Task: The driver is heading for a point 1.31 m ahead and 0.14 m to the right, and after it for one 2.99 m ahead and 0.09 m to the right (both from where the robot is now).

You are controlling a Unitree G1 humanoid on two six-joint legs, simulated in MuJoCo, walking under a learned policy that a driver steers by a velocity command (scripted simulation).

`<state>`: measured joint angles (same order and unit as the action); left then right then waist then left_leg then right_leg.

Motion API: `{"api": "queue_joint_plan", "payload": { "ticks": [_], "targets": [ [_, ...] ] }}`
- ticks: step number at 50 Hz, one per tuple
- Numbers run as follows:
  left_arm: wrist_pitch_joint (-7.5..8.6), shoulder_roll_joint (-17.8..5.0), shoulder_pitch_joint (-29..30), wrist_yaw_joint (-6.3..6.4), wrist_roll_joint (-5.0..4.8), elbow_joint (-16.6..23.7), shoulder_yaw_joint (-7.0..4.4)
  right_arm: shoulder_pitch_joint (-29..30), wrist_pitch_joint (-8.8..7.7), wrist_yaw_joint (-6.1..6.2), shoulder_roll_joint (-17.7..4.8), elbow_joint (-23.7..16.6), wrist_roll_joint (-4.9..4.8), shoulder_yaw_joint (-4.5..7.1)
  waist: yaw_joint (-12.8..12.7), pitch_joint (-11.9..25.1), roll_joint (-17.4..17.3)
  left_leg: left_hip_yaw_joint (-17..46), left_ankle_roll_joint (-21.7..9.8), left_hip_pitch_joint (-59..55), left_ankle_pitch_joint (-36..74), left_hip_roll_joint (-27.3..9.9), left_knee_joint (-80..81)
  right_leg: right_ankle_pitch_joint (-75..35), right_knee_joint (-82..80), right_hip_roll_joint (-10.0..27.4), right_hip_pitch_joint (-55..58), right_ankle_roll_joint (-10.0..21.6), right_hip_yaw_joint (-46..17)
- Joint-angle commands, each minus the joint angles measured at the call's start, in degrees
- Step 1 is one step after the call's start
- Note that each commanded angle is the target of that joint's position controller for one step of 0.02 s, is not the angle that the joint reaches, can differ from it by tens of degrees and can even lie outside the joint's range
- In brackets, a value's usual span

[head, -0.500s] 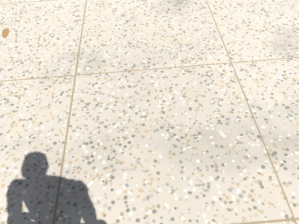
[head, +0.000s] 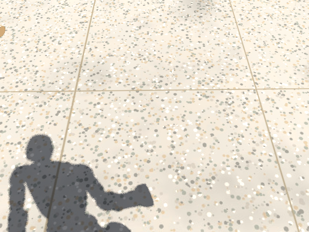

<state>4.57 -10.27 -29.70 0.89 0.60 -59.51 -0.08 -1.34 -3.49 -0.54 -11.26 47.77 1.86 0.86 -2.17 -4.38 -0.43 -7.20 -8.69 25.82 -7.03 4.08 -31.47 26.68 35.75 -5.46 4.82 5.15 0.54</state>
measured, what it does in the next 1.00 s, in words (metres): walks ahead: right foot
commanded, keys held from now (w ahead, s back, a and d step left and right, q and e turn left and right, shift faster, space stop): w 1.00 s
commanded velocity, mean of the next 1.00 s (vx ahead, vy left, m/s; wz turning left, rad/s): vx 0.50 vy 0.00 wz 0.00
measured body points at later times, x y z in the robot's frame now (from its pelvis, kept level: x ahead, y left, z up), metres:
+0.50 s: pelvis +0.27 -0.02 +0.02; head +0.30 -0.03 +0.47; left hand +0.48 +0.18 -0.09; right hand +0.16 -0.25 -0.12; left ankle +0.11 +0.05 -0.71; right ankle +0.42 -0.12 -0.70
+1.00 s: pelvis +0.53 -0.04 +0.03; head +0.56 -0.04 +0.47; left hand +0.43 +0.18 -0.12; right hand +0.72 -0.25 -0.10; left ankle +0.70 +0.08 -0.68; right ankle +0.42 -0.12 -0.71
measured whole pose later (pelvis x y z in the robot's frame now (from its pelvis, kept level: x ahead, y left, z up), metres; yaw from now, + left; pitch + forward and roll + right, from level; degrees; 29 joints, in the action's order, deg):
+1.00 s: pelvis +0.53 -0.04 +0.03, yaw +1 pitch +0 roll -1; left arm 5.6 -9.4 -28.2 0.2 1.1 -61.6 -1.2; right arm -1.6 -2.1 -1.7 -11.0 51.3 1.2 1.2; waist -3.8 -2.7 -1.8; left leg -3.4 -2.9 34.1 -1.5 -4.1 -37.4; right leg 15.4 9.9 -5.2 5.0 4.5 4.3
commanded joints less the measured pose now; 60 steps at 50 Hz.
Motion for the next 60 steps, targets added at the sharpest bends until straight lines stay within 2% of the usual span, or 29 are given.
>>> {"api": "queue_joint_plan", "payload": {
  "ticks": [1,2,4,6,8,15,20,23,25,26,27,28,29,30,31,32,33,35,37,44,49,52,54,55,56,57,58,59,60],
  "targets": [
    [0.43,-7.15,-2.71,-0.43,-0.03,4.13,-1.72,-24.83,0.40,0.26,-12.88,5.37,-0.87,4.45,8.60,18.33,-4.92,49.01,-14.85,-42.42,-14.03,-25.81,13.95,1.16,47.60,0.39,-38.49,0.65,-4.63],
    [0.61,-8.77,3.05,-0.57,0.35,6.30,-2.14,-17.13,0.27,0.08,-10.19,4.06,-1.67,3.79,5.62,7.66,-2.18,40.47,-12.61,-32.56,-20.36,-24.12,18.37,-5.70,44.42,4.63,-41.89,1.32,-5.02],
    [0.41,-7.77,7.26,-1.12,0.82,6.85,-2.34,-13.52,-0.83,-0.25,-5.14,4.45,-1.12,2.48,2.57,0.33,2.09,30.31,-8.94,-19.34,-10.25,-19.72,22.21,-9.86,38.46,7.82,-37.67,1.18,-4.43],
    [-1.06,-4.67,5.41,-1.80,1.52,6.23,-1.79,-15.43,-1.94,0.09,-3.63,6.50,-1.13,1.75,-0.02,0.43,0.91,23.15,-6.54,-13.48,-2.71,-16.56,23.82,-10.49,33.60,9.50,-32.11,-0.26,-3.95],
    [-1.78,-3.86,6.99,-2.24,1.63,6.79,-1.73,-18.22,-2.88,0.14,-4.99,8.19,-1.39,1.90,-0.47,0.01,-0.20,18.88,-6.10,-12.50,2.48,-15.12,24.84,-12.14,30.24,10.42,-33.18,-1.31,-2.43],
    [-2.23,-4.49,25.06,-2.66,0.75,12.30,-1.50,-26.26,-2.70,0.14,-5.99,10.78,-1.66,1.43,3.95,-1.82,-2.12,11.82,-1.79,-19.31,13.88,-11.95,25.55,-26.84,11.19,11.38,-41.93,-3.82,2.19],
    [-1.99,-4.39,33.33,-2.60,0.57,14.61,-1.15,-31.17,-2.37,0.89,-6.15,12.54,-0.91,1.05,6.70,-2.01,-3.33,11.28,-2.01,-28.95,20.79,-13.69,22.41,-27.09,1.77,8.94,-42.77,-3.09,3.74],
    [-1.37,-5.12,34.82,-2.51,0.56,15.72,-1.40,-31.17,-2.12,1.47,-7.13,13.30,-0.33,1.27,5.91,-2.33,-3.75,11.49,-2.78,-33.83,27.41,-16.20,19.01,-21.65,-1.92,7.72,-41.38,-1.19,3.77],
    [-0.78,-6.11,28.75,-2.00,0.65,14.03,-2.06,-28.77,-2.06,1.75,-8.01,13.24,-0.34,1.48,2.44,0.36,-4.41,10.00,-1.47,-33.31,41.23,-16.19,12.00,-17.05,-5.03,4.76,-31.46,0.93,4.83],
    [-0.33,-7.07,20.82,-1.53,0.76,11.35,-2.75,-27.82,-1.91,1.66,-8.46,13.29,-0.53,1.57,-0.93,4.22,-3.91,8.87,-0.63,-32.13,45.44,-15.06,3.58,-17.67,-8.11,2.89,-22.30,2.30,5.52],
    [0.28,-9.32,10.53,-0.89,1.60,7.99,-3.81,-26.85,-1.95,1.54,-8.12,12.76,-0.94,1.37,-5.05,9.74,-2.59,7.23,0.46,-24.54,38.22,-12.99,-8.06,-19.32,-9.51,5.33,-7.85,4.30,2.82],
    [0.61,-15.09,1.23,-0.20,3.20,6.62,-5.35,-28.05,-2.15,1.17,-4.46,10.30,-2.30,0.37,-6.76,18.11,5.27,4.14,2.33,-8.37,14.73,-8.27,-27.47,-13.55,-10.20,21.03,9.29,8.78,-16.05],
    [-0.29,-16.12,1.00,-0.91,1.89,6.04,-5.97,-32.79,-2.14,0.87,-3.84,11.05,-3.22,0.84,-4.45,23.93,13.65,5.73,3.49,5.62,-22.49,1.00,-44.09,-13.26,-17.92,30.66,16.29,15.59,-39.83],
    [-0.70,-13.05,6.99,-1.39,0.28,6.61,-5.38,-28.09,-1.87,1.08,-7.82,10.46,-1.66,1.94,-2.38,15.07,5.21,10.47,2.72,10.81,-18.40,-3.27,-46.19,-10.66,-19.66,27.52,9.09,13.66,-33.76],
    [-0.39,-9.74,12.15,-1.63,-0.08,7.34,-4.51,-23.18,-2.14,0.76,-6.76,8.90,-1.33,1.86,-1.01,8.02,2.97,10.36,2.75,11.14,-13.51,-5.32,-43.80,-12.89,-21.74,25.42,0.50,12.20,-25.98],
    [0.04,-7.16,14.57,-1.72,0.21,7.18,-3.84,-21.36,-2.06,0.56,-5.34,8.56,-1.28,1.77,0.94,3.97,1.38,10.00,2.94,8.96,-10.73,-7.33,-40.02,-17.56,-23.98,22.63,-6.29,9.97,-20.36],
    [0.49,-5.38,14.44,-1.52,0.18,6.22,-3.24,-20.80,-1.34,0.27,-4.78,8.21,-0.35,1.89,2.55,2.38,2.20,10.07,3.44,6.44,-9.66,-8.53,-36.98,-21.30,-25.00,20.21,-10.55,8.19,-16.27],
    [1.31,-4.47,12.02,-1.29,0.20,4.40,-2.82,-22.42,0.04,-0.50,-2.70,8.80,0.33,1.63,4.11,2.58,3.16,8.93,4.47,3.23,-8.43,-8.65,-34.63,-26.71,-26.23,18.01,-13.55,7.12,-11.77],
    [1.89,-6.06,9.42,-1.19,-0.11,2.98,-3.06,-20.08,0.74,-0.97,-2.63,7.83,0.38,1.78,4.70,1.76,3.26,7.78,5.25,5.55,-6.21,-9.16,-32.28,-29.85,-27.40,17.10,-13.83,7.21,-8.95],
    [1.75,-6.48,2.18,-1.03,-0.06,0.71,-2.46,-2.28,0.98,-1.27,-2.65,1.90,-0.56,1.09,0.97,-1.50,3.82,4.07,7.10,10.82,6.62,-9.23,-13.14,-35.91,-29.25,14.78,-10.15,5.55,-3.95],
    [1.36,-7.02,-2.50,-0.26,0.63,-1.29,-2.41,5.02,0.59,-1.06,-3.26,-0.66,-0.69,0.89,-1.12,-2.49,4.31,3.06,5.45,11.47,5.60,-7.49,-4.75,-40.24,-26.93,17.36,-0.94,6.26,-3.85],
    [1.07,-7.88,-1.38,0.30,1.07,-1.78,-2.72,3.99,-0.17,-0.85,-4.03,-1.06,-0.69,1.32,0.60,-1.94,4.31,2.45,3.10,7.22,-0.45,-5.72,-0.92,-50.27,-21.95,18.77,2.67,5.72,-3.03],
    [0.84,-8.79,0.49,0.31,0.96,-1.79,-2.97,-6.59,-0.90,-0.10,-5.27,2.34,-0.58,2.33,5.16,3.41,4.30,0.74,0.91,-6.91,-2.45,-1.96,3.09,-63.19,-9.66,17.33,1.40,4.18,-1.11],
    [0.79,-8.41,1.32,0.17,0.61,-1.39,-2.78,-16.72,-1.49,0.49,-7.17,5.74,0.10,3.32,9.08,8.82,2.64,2.42,-0.90,-20.61,-0.41,-3.18,5.00,-58.28,1.82,14.99,-4.91,2.99,0.75],
    [0.96,-5.47,0.53,-0.24,-0.71,0.85,-1.88,-26.31,-1.86,1.18,-12.53,7.30,1.67,4.79,11.19,16.57,-4.21,19.62,-5.19,-37.49,-5.81,-17.52,6.00,-37.22,20.49,10.76,-20.47,1.16,3.53],
    [0.80,-2.99,-4.90,-0.56,-1.68,0.60,-1.83,-27.14,-1.25,0.59,-15.40,7.50,1.18,5.56,8.56,21.48,-12.80,44.47,-12.24,-45.59,-5.88,-29.60,13.39,4.85,37.87,0.74,-36.39,-0.16,2.63],
    [0.44,-7.41,0.60,-0.40,-0.13,0.97,-3.15,-21.89,-0.69,0.19,-12.41,7.10,-0.96,5.06,7.08,14.68,-4.18,41.22,-10.12,-39.16,-10.61,-26.08,15.55,0.40,40.50,4.62,-41.00,0.78,-3.61],
    [0.75,-6.82,5.31,-0.73,0.14,2.62,-3.17,-16.12,-0.82,-0.01,-9.00,6.11,-1.39,4.10,5.18,7.13,-2.63,32.87,-8.18,-30.36,-9.13,-24.11,17.58,-5.35,38.16,6.95,-41.73,0.86,-3.33],
    [0.79,-5.77,7.36,-0.91,0.28,2.90,-3.12,-13.36,-1.24,-0.20,-6.25,5.89,-1.16,3.38,3.57,3.96,-0.94,27.38,-6.15,-24.19,-4.57,-21.29,19.75,-8.79,34.84,8.80,-39.50,0.71,-3.09]
  ]
}}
